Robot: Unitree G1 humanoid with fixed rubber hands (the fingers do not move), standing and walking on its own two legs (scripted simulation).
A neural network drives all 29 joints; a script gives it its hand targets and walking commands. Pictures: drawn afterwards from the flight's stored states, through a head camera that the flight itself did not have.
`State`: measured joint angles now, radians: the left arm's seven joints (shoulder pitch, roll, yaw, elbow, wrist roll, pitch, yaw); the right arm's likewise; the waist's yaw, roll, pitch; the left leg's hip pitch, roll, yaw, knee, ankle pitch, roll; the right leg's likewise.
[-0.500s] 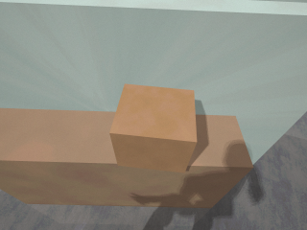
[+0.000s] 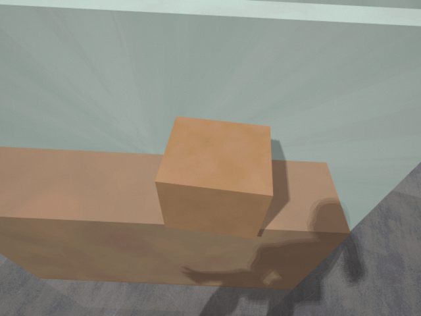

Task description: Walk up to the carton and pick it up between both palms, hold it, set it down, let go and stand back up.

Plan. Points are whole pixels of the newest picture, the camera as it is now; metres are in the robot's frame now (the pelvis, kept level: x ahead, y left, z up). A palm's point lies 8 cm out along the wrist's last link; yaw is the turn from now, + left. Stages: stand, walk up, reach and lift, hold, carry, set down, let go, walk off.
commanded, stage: walk up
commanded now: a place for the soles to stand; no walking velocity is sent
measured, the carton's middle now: (216, 177) +0.47 +0.00 -0.07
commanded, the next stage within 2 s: none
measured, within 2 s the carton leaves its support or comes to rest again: neither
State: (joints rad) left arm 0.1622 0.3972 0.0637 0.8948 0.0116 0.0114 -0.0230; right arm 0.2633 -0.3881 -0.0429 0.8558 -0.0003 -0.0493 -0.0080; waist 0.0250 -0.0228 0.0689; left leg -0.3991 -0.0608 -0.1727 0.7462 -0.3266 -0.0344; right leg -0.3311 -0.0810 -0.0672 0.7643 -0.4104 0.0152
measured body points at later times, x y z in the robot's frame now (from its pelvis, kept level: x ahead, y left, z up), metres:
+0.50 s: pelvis +0.00 -0.01 +0.00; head +0.02 +0.00 +0.45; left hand +0.09 +0.32 -0.11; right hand +0.09 -0.32 -0.10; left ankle +0.05 +0.14 -0.71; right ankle +0.00 -0.14 -0.71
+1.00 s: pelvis +0.00 -0.01 +0.00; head +0.02 +0.00 +0.45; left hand +0.09 +0.31 -0.11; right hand +0.09 -0.32 -0.10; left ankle +0.05 +0.14 -0.71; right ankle +0.00 -0.14 -0.71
